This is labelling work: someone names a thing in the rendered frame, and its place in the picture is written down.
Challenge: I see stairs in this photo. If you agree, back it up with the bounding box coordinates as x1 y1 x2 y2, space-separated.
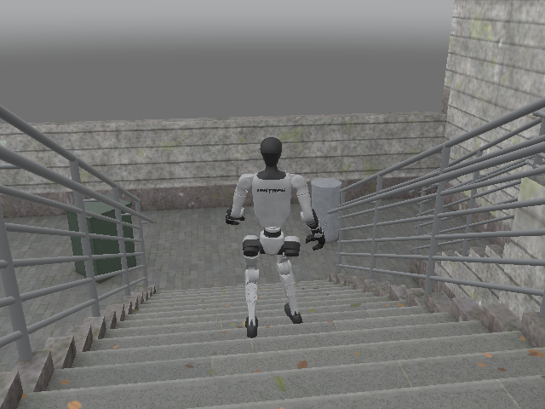
16 279 545 409

